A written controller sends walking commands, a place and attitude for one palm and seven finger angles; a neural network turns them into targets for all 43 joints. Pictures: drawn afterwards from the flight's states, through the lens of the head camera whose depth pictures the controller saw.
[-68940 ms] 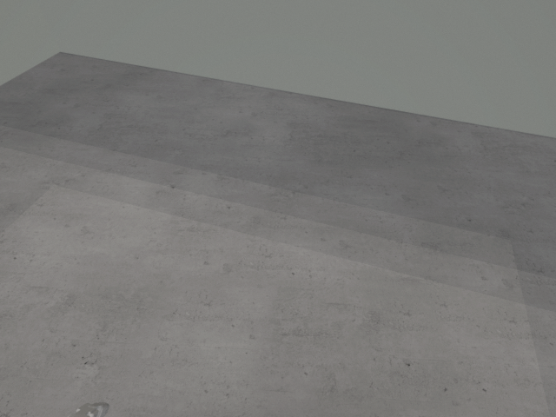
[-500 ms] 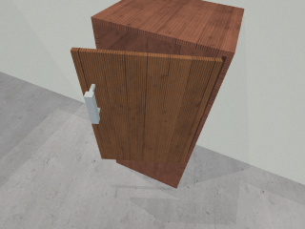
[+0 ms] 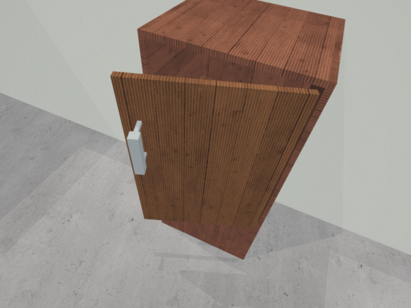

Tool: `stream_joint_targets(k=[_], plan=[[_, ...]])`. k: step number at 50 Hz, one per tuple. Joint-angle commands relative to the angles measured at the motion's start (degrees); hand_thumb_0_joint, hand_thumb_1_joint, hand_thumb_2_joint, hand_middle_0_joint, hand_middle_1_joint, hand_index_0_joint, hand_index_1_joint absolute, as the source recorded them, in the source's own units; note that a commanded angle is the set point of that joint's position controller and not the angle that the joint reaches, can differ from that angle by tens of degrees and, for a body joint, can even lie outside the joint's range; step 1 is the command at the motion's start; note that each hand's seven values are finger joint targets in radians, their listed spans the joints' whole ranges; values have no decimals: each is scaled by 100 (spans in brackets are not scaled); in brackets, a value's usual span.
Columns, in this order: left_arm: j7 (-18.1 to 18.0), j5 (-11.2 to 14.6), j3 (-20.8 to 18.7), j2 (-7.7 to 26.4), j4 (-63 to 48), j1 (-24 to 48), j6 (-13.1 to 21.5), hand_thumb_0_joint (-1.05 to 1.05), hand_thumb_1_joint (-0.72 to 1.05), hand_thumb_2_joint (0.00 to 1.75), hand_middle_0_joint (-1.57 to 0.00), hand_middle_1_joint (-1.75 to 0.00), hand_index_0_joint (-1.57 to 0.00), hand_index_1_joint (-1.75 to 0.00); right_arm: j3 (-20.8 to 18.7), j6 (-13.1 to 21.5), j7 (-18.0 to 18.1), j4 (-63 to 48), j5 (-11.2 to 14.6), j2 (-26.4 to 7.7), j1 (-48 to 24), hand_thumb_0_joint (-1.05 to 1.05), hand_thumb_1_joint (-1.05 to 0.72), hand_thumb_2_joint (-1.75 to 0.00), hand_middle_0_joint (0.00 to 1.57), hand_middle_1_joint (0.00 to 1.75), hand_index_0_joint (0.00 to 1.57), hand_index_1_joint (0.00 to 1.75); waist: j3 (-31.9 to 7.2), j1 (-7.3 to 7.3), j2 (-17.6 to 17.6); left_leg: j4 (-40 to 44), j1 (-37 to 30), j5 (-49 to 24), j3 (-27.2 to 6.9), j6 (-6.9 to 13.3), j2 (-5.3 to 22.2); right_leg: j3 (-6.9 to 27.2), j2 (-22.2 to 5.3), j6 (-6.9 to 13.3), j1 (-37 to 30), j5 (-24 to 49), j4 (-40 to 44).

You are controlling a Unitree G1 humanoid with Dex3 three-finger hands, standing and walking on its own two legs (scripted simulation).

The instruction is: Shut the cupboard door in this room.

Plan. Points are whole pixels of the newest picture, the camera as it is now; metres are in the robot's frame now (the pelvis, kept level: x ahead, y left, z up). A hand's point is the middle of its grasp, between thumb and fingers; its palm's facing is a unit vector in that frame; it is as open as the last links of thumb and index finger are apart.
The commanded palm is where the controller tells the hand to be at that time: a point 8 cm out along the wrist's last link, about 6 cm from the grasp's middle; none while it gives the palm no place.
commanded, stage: come to a stop and stand still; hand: left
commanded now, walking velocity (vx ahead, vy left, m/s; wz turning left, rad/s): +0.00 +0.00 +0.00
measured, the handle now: (139, 147) +0.45 +0.19 +0.03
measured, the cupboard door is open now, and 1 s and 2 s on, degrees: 21 21 21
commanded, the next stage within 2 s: look again from close up in 0.12 s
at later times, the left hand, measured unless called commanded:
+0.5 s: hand out of the picture +0.00 +0.18 -0.18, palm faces +0.00 -0.99 -0.17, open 7.4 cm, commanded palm none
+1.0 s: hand (114, 273) +0.18 +0.18 -0.03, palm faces +0.22 -0.97 -0.13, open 7.0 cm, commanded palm +0.11 +0.22 -0.06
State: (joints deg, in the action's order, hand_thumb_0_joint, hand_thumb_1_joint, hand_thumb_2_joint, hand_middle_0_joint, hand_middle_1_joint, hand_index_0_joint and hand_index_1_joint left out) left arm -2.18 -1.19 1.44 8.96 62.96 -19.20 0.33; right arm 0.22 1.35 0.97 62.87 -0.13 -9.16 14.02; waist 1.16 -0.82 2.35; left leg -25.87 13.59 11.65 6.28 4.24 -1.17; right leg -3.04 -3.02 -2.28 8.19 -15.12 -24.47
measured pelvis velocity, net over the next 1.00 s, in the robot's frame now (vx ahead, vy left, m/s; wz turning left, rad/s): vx -0.01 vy -0.01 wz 0.08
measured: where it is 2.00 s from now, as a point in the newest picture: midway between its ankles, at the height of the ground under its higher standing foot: outside the picture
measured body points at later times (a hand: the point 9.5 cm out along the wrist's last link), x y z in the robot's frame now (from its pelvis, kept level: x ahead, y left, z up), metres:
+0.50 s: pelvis +0.01 +0.01 +0.00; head +0.02 +0.03 +0.45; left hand +0.01 +0.23 -0.17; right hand +0.02 -0.22 -0.15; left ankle +0.03 +0.07 -0.74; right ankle -0.02 -0.14 -0.74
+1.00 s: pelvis -0.01 -0.01 -0.02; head +0.00 -0.01 +0.43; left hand +0.17 +0.23 -0.02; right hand +0.08 -0.26 -0.13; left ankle +0.03 +0.07 -0.74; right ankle +0.00 -0.12 -0.74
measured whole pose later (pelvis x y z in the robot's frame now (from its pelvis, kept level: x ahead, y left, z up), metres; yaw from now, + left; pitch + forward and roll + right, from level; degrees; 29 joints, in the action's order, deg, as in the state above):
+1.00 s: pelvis -0.01 -0.01 -0.02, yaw +4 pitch +3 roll +0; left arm -3.6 8.4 -2.4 11.9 8.5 -22.9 11.4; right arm -0.4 19.1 1.2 45.7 1.3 -14.6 20.5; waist -2.6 3.5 -0.3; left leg -37.1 25.3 14.8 3.2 3.3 -3.4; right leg -3.7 -2.2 1.1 22.2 -20.1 -39.2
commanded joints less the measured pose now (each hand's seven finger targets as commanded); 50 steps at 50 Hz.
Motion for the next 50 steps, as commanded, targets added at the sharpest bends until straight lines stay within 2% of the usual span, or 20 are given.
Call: stream_joint_targets(k=[1,7,13,23,24,32,37,38,39,40,41,42,43,44,45,46,47,48,49,50], plan=[[-36,23,-96,499,-157,-358,65,0,90,90,-20,-30,-20,-30,-85,59,29,-130,-8,-613,235,0,-90,-90,20,30,20,30,266,53,-280,764,-175,-215,-919,-105,773,338,-338,292,371,295,421],[-31,19,-108,505,-137,-345,48,0,90,90,-20,-30,-20,-30,-87,63,33,-117,-18,-645,201,0,-90,-90,20,30,20,30,189,40,-350,881,-234,-189,-987,-104,792,309,-339,270,297,287,398],[-32,13,-115,538,-149,-309,54,0,90,90,-20,-30,-20,-30,-89,79,40,-83,-13,-615,230,0,-90,-90,20,30,20,30,193,26,-231,811,-307,-567,-903,-95,776,303,-374,264,225,480,431],[-33,26,-127,525,-127,-290,35,0,90,90,-20,-30,-20,-30,-75,85,59,-5,-12,-575,356,0,-90,-90,20,30,20,30,207,17,-180,836,-328,-691,-920,-94,772,283,-376,265,154,459,430],[-37,29,-127,513,-124,-286,32,0,90,90,-20,-30,-20,-30,-76,89,59,9,-16,-580,370,0,-90,-90,20,30,20,30,173,27,-261,844,-346,-730,-922,-104,769,283,-383,265,159,456,407],[-34,27,-128,428,-69,-337,4,0,90,90,-20,-30,-20,-30,-87,59,67,47,-19,-516,475,0,-90,-90,20,30,20,30,369,28,-286,1073,-196,-54,-1020,-115,783,262,-354,274,252,224,422],[-40,29,-130,377,-52,-399,18,0,90,90,-20,-30,-20,-30,-93,63,70,66,-21,-476,539,0,-90,-90,20,30,20,30,263,45,-268,1040,-315,-138,-993,-120,774,269,-359,278,269,272,412],[-41,16,-133,372,-50,-406,19,0,90,90,-20,-30,-20,-30,-95,64,74,77,-13,-453,542,0,-90,-90,20,30,20,30,354,30,-274,1035,-259,-128,-960,-111,775,266,-356,277,280,267,432],[-44,19,-130,365,-48,-416,22,0,90,90,-20,-30,-20,-30,-93,64,73,82,-18,-440,536,0,-90,-90,20,30,20,30,357,35,-206,1015,-269,-175,-946,-117,762,283,-365,280,290,313,429],[-221,-92,-68,540,19,-333,139,0,90,90,-20,-30,-20,-30,-58,62,9,-341,-9,-793,279,0,-90,-90,20,30,20,30,637,80,-338,138,148,-1362,-960,-329,820,375,-414,305,571,554,327],[-272,674,-1989,3345,-9635,4374,1553,0,90,90,-20,-30,-20,-30,-304,1088,430,-2293,105,-1834,815,0,-90,-90,20,30,20,30,-1834,1233,-495,268,-2164,-1972,-1279,-425,531,-316,413,243,948,1332,-360],[-323,726,-263,1255,-8466,740,1232,0,90,90,-22,-32,-22,-32,59,1622,455,-2194,253,-1183,400,0,-90,-90,20,30,20,30,-2883,288,-2128,382,-2736,-2419,-1224,-714,765,-251,529,422,1113,82,-833],[-441,899,10,188,-7558,-629,414,0,90,90,-24,-34,-24,-34,-35,1857,358,-2017,244,-1067,161,0,-90,-90,20,30,20,30,-2016,222,-2244,677,-1832,-1877,-1438,-1017,766,-236,475,376,1294,-534,-1435],[-483,1002,509,-370,-6860,-510,232,0,90,90,-25,-36,-25,-36,1,2001,269,-1873,351,-954,50,0,-90,-90,20,30,20,30,-688,312,-1324,718,-655,-664,-1447,-875,625,-168,303,317,1782,-633,-1504],[-425,1049,515,-358,-7037,-106,480,0,90,90,-27,-38,-27,-38,-175,2100,170,-2146,319,-1173,112,0,-90,-90,20,30,20,30,-7,474,-938,472,-119,502,-1409,-671,543,-240,303,348,1859,-592,-1126],[-342,1001,250,-95,-6642,-83,779,0,90,90,-29,-40,-29,-40,-225,2184,127,-2332,242,-1295,8,0,-90,-90,20,30,20,30,192,510,-554,34,421,1155,-1343,-539,349,-287,281,354,2013,-523,-757],[-213,986,-43,51,-6006,-244,1121,0,90,90,-31,-42,-31,-42,-266,2185,79,-2466,140,-1343,-10,0,-90,-90,20,30,20,30,301,560,186,-413,964,1377,-1297,-488,210,-322,282,349,2424,-837,-741],[44,1052,-353,149,-5548,-743,1544,0,90,90,-33,-44,-33,-44,-346,2181,-11,-2633,127,-1355,-79,0,-90,-90,20,30,20,30,-48,320,234,-856,1259,1158,-1150,-515,99,-299,281,402,2585,-999,-1002],[356,1192,-487,92,-5215,-1099,2014,0,90,90,-35,-46,-35,-46,-364,2167,-78,-2819,65,-1293,-229,0,-90,-90,20,30,20,30,-337,136,593,-1293,1694,1168,-1072,-534,69,-268,259,422,2892,-1276,-1383],[736,1360,-790,199,-4866,-1391,2505,0,90,90,-36,-48,-36,-48,-457,2105,-111,-2938,64,-1237,-331,0,-90,-90,20,30,20,30,-371,-16,1463,-1739,2280,1271,-930,-548,47,-147,259,424,3174,-1753,-1602]])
